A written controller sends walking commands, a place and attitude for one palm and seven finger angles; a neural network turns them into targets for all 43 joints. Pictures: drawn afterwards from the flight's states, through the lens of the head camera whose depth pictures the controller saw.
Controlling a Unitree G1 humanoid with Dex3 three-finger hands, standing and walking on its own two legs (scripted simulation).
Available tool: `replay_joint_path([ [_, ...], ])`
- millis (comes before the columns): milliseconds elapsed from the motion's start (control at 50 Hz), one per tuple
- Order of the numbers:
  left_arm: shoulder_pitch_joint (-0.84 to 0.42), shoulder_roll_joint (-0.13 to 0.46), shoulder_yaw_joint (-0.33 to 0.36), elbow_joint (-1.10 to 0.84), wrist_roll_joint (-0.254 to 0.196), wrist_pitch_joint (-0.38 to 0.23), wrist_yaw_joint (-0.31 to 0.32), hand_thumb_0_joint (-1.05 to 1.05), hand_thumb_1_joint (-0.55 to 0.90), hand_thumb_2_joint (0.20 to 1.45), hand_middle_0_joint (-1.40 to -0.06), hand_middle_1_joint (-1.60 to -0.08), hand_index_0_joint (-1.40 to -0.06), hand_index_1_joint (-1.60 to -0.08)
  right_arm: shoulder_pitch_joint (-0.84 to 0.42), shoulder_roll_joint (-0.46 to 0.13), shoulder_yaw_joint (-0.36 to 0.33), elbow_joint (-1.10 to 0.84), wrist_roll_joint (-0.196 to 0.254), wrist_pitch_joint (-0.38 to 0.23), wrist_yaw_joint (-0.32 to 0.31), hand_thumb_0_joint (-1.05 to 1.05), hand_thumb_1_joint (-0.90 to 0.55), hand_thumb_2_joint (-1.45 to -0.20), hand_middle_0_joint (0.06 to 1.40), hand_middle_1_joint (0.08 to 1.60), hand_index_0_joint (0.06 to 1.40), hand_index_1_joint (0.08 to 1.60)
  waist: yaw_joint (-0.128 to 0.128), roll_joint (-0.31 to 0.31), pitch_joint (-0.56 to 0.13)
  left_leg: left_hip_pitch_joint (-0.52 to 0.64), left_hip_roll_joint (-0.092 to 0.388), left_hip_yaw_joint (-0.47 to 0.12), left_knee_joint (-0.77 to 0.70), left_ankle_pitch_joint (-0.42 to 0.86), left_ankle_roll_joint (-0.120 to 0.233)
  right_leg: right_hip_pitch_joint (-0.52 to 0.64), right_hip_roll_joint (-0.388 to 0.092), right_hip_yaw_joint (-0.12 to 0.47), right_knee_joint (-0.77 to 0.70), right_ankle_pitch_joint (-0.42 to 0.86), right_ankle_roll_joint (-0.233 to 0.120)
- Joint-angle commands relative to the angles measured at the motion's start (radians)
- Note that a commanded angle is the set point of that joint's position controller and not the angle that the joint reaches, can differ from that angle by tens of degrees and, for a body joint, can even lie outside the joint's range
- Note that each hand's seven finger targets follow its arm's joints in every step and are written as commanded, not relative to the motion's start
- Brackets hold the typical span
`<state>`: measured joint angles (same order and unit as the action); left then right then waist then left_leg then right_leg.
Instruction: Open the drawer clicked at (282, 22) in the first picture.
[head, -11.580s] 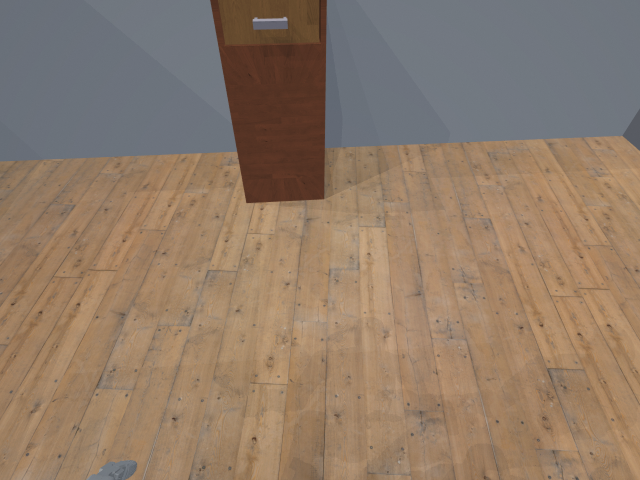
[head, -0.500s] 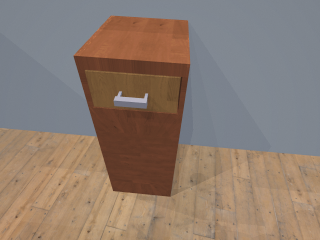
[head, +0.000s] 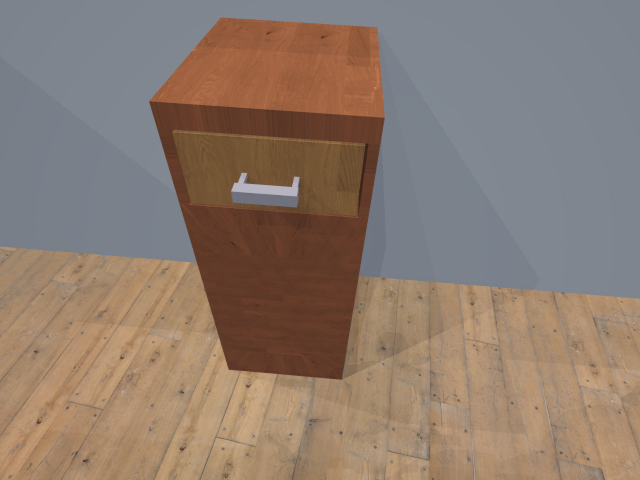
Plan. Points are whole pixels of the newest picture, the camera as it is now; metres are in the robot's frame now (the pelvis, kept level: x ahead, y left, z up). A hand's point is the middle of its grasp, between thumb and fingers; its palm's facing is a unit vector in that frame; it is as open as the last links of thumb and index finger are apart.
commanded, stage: shuffle to correct the standing spot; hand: left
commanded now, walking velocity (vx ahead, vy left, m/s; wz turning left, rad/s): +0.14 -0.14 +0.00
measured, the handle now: (267, 187) +0.58 +0.13 +0.04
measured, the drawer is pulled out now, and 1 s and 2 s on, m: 0.00 0.00 0.00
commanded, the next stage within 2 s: come to a stop and stand still in 0.20 s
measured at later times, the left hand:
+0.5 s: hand out of the picture +0.01 +0.12 -0.19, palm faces +0.09 -0.99 -0.08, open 7.4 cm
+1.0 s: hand out of the picture +0.04 +0.13 -0.18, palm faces +0.07 -0.98 -0.18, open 7.3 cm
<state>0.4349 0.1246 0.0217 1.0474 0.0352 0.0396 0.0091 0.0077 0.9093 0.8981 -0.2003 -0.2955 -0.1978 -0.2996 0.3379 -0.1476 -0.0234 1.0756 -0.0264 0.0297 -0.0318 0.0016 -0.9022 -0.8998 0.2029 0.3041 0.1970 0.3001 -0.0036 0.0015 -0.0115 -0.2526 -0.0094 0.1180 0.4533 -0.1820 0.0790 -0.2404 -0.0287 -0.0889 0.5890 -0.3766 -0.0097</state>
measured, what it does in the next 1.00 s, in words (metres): steps on the spot: left foot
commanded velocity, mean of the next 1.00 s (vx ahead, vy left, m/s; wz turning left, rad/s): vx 0.00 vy -0.04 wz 0.00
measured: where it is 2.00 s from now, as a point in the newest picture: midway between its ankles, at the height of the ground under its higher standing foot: outside the picture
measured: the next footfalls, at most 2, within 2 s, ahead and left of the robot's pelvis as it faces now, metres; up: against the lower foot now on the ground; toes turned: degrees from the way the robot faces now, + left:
left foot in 0.38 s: +0.10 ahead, +0.06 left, +0.00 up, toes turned +1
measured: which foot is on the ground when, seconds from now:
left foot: down 0.00-0.12, up 0.14-0.36, down 0.38-1.00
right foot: down 0.00-1.00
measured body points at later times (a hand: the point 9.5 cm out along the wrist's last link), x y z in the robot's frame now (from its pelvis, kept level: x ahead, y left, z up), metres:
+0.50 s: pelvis +0.05 -0.01 -0.01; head +0.04 +0.01 +0.44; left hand +0.01 +0.18 -0.18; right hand +0.06 -0.24 -0.16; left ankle +0.06 +0.07 -0.74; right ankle +0.01 -0.12 -0.73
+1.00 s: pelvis +0.02 -0.04 +0.00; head +0.01 -0.03 +0.45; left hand +0.03 +0.18 -0.16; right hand +0.02 -0.25 -0.16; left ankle +0.06 +0.07 -0.74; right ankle +0.04 -0.14 -0.74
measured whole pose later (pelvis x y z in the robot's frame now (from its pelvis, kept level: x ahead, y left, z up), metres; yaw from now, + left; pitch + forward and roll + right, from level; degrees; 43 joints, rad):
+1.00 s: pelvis +0.02 -0.04 +0.00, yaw +1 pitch -3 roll -1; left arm 0.31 0.15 0.03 1.04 0.02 0.01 0.04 0.02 0.93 0.90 -0.20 -0.30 -0.20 -0.30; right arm 0.31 -0.12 -0.02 1.10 -0.02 0.03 -0.02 0.00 -0.91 -0.90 0.20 0.30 0.19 0.30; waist -0.02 0.00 0.01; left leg -0.25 0.07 0.14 0.50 -0.20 0.02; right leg -0.19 -0.01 -0.12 0.47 -0.23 -0.03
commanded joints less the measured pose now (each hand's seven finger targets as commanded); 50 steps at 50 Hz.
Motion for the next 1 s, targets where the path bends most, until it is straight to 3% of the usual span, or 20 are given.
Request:
replay_joint_path([
  [0, 0.099, 0.02, 0.016, -0.031, 0.001, -0.007, -0.005, 0.0, 0.9, 0.9, -0.2, -0.3, -0.2, -0.3, 0.007, -0.176, -0.046, -0.042, -0.004, -0.023, -0.018, 0.0, -0.9, -0.9, 0.2, 0.3, 0.2, 0.3, 0.015, 0.07, 0.119, -0.114, 0.277, -0.298, -0.3, -0.444, 0.045, 0.012, 0.01, -0.007, -0.068, 0.001, -0.014],
  [40, 0.147, 0.023, 0.022, -0.016, 0.0, -0.011, -0.002, 0.0, 0.9, 0.9, -0.2, -0.3, -0.2, -0.3, 0.012, -0.149, -0.046, -0.037, -0.002, -0.02, -0.018, 0.0, -0.9, -0.9, 0.2, 0.3, 0.2, 0.3, 0.029, -0.004, 0.122, -0.166, 0.212, -0.217, -0.208, -0.41, 0.001, 0.116, 0.006, 0.015, -0.225, 0.041, -0.028],
  [60, 0.161, 0.047, 0.027, -0.01, 0.003, -0.015, 0.004, 0.0, 0.9, 0.9, -0.2, -0.3, -0.2, -0.3, 0.017, -0.116, -0.04, -0.037, 0.002, -0.02, -0.017, 0.0, -0.9, -0.9, 0.2, 0.3, 0.2, 0.3, 0.03, -0.094, 0.131, -0.22, 0.145, -0.148, -0.096, -0.383, -0.025, 0.129, -0.058, 0.115, -0.302, -0.051, -0.059],
  [80, 0.172, 0.086, 0.036, -0.01, 0.005, -0.016, 0.013, 0.0, 0.9, 0.9, -0.2, -0.3, -0.2, -0.3, 0.005, -0.072, -0.027, -0.052, 0.007, -0.02, -0.013, 0.0, -0.9, -0.9, 0.2, 0.3, 0.2, 0.3, 0.037, -0.21, 0.152, -0.312, 0.056, -0.046, 0.072, -0.337, -0.047, 0.128, -0.16, 0.278, -0.398, -0.219, -0.115],
  [100, 0.156, 0.123, 0.043, -0.014, 0.0, -0.024, 0.024, 0.0, 0.9, 0.9, -0.2, -0.3, -0.2, -0.3, -0.021, -0.051, -0.023, -0.067, 0.006, -0.019, -0.005, 0.0, -0.9, -0.9, 0.2, 0.3, 0.2, 0.3, 0.04, -0.305, 0.144, -0.308, 0.025, 0.014, 0.27, -0.282, -0.053, 0.076, -0.261, 0.398, -0.502, -0.354, -0.17],
  [140, 0.084, 0.09, 0.041, -0.032, -0.006, -0.042, 0.03, 0.0, 0.9, 0.9, -0.2, -0.3, -0.2, -0.3, -0.031, -0.065, -0.033, -0.063, 0.005, -0.024, 0.003, 0.0, -0.9, -0.9, 0.2, 0.3, 0.2, 0.3, 0.005, -0.17, 0.156, -0.317, 0.063, -0.049, 0.51, -0.249, -0.036, 0.02, -0.255, 0.351, -0.484, -0.2, -0.2],
  [180, 0.056, 0.082, 0.038, -0.037, -0.002, -0.053, 0.026, 0.0, 0.9, 0.9, -0.2, -0.3, -0.2, -0.3, -0.019, -0.047, -0.032, -0.053, 0.004, -0.03, 0.01, 0.0, -0.9, -0.9, 0.2, 0.3, 0.2, 0.3, -0.01, -0.047, 0.146, -0.313, 0.081, -0.035, 0.525, -0.23, -0.044, 0.042, -0.221, 0.244, -0.429, -0.02, -0.206],
  [260, 0.083, 0.093, 0.038, -0.014, 0.005, -0.056, 0.019, 0.0, 0.9, 0.9, -0.2, -0.3, -0.2, -0.3, -0.044, -0.014, -0.022, -0.065, 0.005, -0.048, 0.009, 0.0, -0.9, -0.9, 0.2, 0.3, 0.2, 0.3, 0.013, -0.071, 0.117, -0.229, 0.084, 0.007, 0.311, -0.232, -0.051, 0.082, -0.196, 0.177, -0.358, 0.163, -0.203],
  [320, 0.063, 0.076, 0.032, -0.007, -0.005, -0.045, 0.013, 0.0, 0.9, 0.9, -0.2, -0.3, -0.2, -0.3, 0.05, -0.008, -0.01, -0.027, 0.004, -0.059, -0.005, 0.0, -0.9, -0.9, 0.2, 0.3, 0.2, 0.3, -0.019, -0.073, 0.101, -0.009, 0.061, 0.039, 0.066, -0.069, -0.06, -0.008, -0.142, 0.126, -0.25, 0.18, -0.146],
  [340, 0.065, 0.047, 0.026, -0.005, -0.011, -0.043, 0.013, 0.0, 0.9, 0.9, -0.2, -0.3, -0.2, -0.3, 0.102, -0.025, -0.008, 0.0, 0.006, -0.066, -0.011, 0.0, -0.9, -0.9, 0.2, 0.3, 0.2, 0.3, -0.03, -0.003, 0.087, 0.084, 0.095, -0.012, -0.018, 0.014, -0.06, -0.041, -0.103, 0.098, -0.167, 0.215, -0.109],
  [380, 0.112, -0.01, 0.012, -0.01, -0.013, -0.042, 0.015, 0.0, 0.9, 0.9, -0.2, -0.3, -0.2, -0.3, 0.142, -0.131, -0.025, 0.013, 0.004, -0.065, -0.029, 0.0, -0.9, -0.9, 0.2, 0.3, 0.2, 0.3, -0.009, 0.231, 0.048, 0.185, 0.351, -0.308, -0.113, 0.32, 0.057, -0.147, -0.017, -0.003, -0.013, 0.04, -0.01],
  [400, 0.105, -0.007, 0.007, -0.012, -0.007, -0.04, 0.02, 0.0, 0.9, 0.9, -0.2, -0.3, -0.2, -0.3, 0.124, -0.139, -0.028, 0.003, 0.007, -0.056, -0.032, 0.0, -0.9, -0.9, 0.2, 0.3, 0.2, 0.3, -0.003, 0.174, 0.048, 0.152, 0.394, -0.319, -0.118, 0.396, 0.099, -0.126, -0.021, 0.021, 0.037, -0.08, -0.002],
  [420, 0.059, -0.004, 0.009, -0.014, -0.006, -0.029, 0.023, 0.0, 0.9, 0.9, -0.2, -0.3, -0.2, -0.3, 0.102, -0.125, -0.018, 0.011, 0.004, -0.057, -0.037, 0.0, -0.9, -0.9, 0.2, 0.3, 0.2, 0.3, -0.01, 0.213, 0.088, 0.099, 0.371, -0.31, -0.152, 0.457, 0.099, -0.109, -0.024, 0.032, 0.091, -0.099, 0.004],
  [440, 0.045, 0.006, 0.012, -0.014, -0.008, -0.022, 0.024, 0.0, 0.9, 0.9, -0.2, -0.3, -0.2, -0.3, 0.076, -0.11, -0.011, 0.012, 0.005, -0.056, -0.041, 0.0, -0.9, -0.9, 0.2, 0.3, 0.2, 0.3, 0.0, 0.189, 0.115, 0.035, 0.366, -0.285, -0.165, 0.477, 0.102, -0.08, -0.04, 0.047, 0.115, -0.101, 0.006],
  [500, 0.056, 0.015, 0.015, -0.008, -0.01, -0.023, 0.022, 0.0, 0.9, 0.9, -0.2, -0.3, -0.2, -0.3, 0.01, -0.114, -0.015, -0.004, 0.009, -0.052, -0.038, 0.0, -0.9, -0.9, 0.2, 0.3, 0.2, 0.3, 0.027, 0.066, 0.085, 0.051, 0.301, -0.177, -0.08, 0.547, 0.064, -0.007, -0.043, 0.032, -0.041, 0.097, 0.011],
  [560, 0.041, 0.045, 0.027, -0.032, -0.007, -0.021, 0.025, 0.0, 0.9, 0.9, -0.2, -0.3, -0.2, -0.3, 0.005, -0.117, -0.032, -0.021, 0.015, -0.044, -0.033, 0.0, -0.9, -0.9, 0.2, 0.3, 0.2, 0.3, 0.019, 0.018, 0.038, 0.028, 0.233, -0.117, -0.028, 0.387, 0.006, 0.05, -0.052, 0.05, -0.1, 0.346, 0.002],
  [680, -0.013, 0.089, 0.033, -0.068, -0.01, -0.027, 0.033, 0.0, 0.9, 0.9, -0.2, -0.3, -0.2, -0.3, -0.006, -0.068, -0.032, -0.03, 0.014, -0.024, -0.016, 0.0, -0.9, -0.9, 0.2, 0.3, 0.2, 0.3, 0.004, -0.052, 0.004, 0.014, 0.141, -0.046, 0.033, 0.13, -0.046, 0.05, -0.113, 0.134, -0.133, 0.495, -0.039],
  [780, -0.079, 0.114, 0.028, -0.08, -0.012, -0.034, 0.034, 0.0, 0.9, 0.9, -0.2, -0.3, -0.2, -0.3, -0.005, -0.036, -0.02, -0.024, 0.011, -0.009, 0.001, 0.0, -0.9, -0.9, 0.2, 0.3, 0.2, 0.3, -0.013, -0.11, 0.051, 0.025, 0.101, -0.032, 0.035, -0.067, -0.064, -0.043, -0.147, 0.173, -0.251, 0.223, -0.059],
  [840, -0.096, 0.11, 0.022, -0.073, -0.013, -0.036, 0.034, 0.0, 0.9, 0.9, -0.2, -0.3, -0.2, -0.3, 0.003, -0.034, -0.012, -0.01, 0.009, -0.005, 0.01, 0.0, -0.9, -0.9, 0.2, 0.3, 0.2, 0.3, -0.018, -0.072, 0.121, 0.042, 0.106, -0.052, 0.007, -0.095, -0.062, -0.136, -0.123, 0.167, -0.317, -0.022, -0.047],
  [980, -0.055, 0.095, 0.017, -0.037, -0.015, -0.044, 0.032, 0.0, 0.9, 0.9, -0.2, -0.3, -0.2, -0.3, 0.027, -0.047, -0.003, 0.007, 0.005, -0.014, 0.011, 0.0, -0.9, -0.9, 0.2, 0.3, 0.2, 0.3, -0.002, 0.029, 0.142, -0.042, 0.124, -0.096, -0.101, -0.172, -0.057, -0.06, -0.08, 0.131, -0.312, -0.022, -0.024],
])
